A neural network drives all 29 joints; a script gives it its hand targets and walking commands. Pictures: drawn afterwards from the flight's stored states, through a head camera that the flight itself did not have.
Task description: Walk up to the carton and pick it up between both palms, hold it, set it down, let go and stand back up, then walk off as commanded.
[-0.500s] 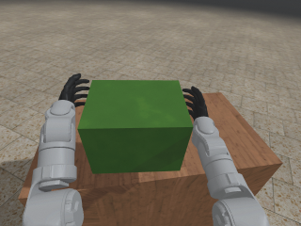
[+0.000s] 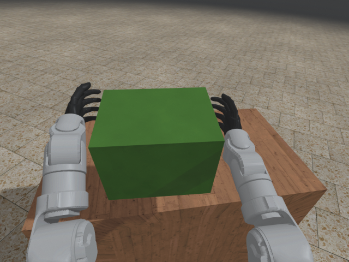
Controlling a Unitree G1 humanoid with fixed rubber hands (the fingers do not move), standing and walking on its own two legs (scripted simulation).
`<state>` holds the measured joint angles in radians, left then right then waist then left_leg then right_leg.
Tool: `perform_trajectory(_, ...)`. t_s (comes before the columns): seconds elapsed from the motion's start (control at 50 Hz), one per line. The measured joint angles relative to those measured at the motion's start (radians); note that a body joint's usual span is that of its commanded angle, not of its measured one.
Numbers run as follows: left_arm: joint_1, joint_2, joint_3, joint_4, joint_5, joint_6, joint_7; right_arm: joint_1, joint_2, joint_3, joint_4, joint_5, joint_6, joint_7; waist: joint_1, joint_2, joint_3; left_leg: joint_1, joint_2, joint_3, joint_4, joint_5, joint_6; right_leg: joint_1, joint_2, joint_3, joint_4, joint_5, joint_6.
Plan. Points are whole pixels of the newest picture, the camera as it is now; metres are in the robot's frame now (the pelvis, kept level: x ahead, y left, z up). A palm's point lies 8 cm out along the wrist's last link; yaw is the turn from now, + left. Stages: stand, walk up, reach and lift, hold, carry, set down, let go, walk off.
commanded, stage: reach and lift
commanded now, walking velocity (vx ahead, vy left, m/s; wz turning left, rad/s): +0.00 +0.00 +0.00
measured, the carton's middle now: (158, 142) +0.38 +0.00 +0.13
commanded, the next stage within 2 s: hold in 0.08 s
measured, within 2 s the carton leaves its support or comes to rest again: neither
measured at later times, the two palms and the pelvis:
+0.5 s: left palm (71, 117) +0.36 +0.18 +0.22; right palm (233, 125) +0.35 -0.16 +0.20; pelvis -0.01 +0.00 +0.00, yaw +0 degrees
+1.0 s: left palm (71, 116) +0.36 +0.18 +0.22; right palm (233, 123) +0.35 -0.16 +0.20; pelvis -0.01 +0.00 +0.00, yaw +0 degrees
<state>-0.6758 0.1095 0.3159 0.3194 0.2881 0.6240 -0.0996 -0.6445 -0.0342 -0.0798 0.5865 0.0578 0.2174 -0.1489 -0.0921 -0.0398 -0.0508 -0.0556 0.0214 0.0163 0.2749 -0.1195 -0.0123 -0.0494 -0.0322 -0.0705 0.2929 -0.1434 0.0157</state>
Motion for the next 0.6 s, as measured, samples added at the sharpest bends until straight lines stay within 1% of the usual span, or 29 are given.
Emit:
perform_trajectory(0.34,0.002,-0.001,0.0,-0.05,0.0,0.059,0.001,-0.01,-0.009,0.012,-0.034,0.018,0.05,0.0,0.0,0.0,0.0,0.009,0.0,0.0,0.001,0.005,0.0,0.009,0.0,0.0,0.0,0.005,0.0)
perform_trajectory(0.6,-0.003,-0.001,0.0,-0.051,0.004,0.066,0.004,-0.03,-0.013,0.005,-0.033,0.02,0.07,0.008,0.0,0.0,0.0,0.009,0.0,0.0,0.001,0.008,0.0,0.009,0.0,0.0,0.0,0.009,0.0)
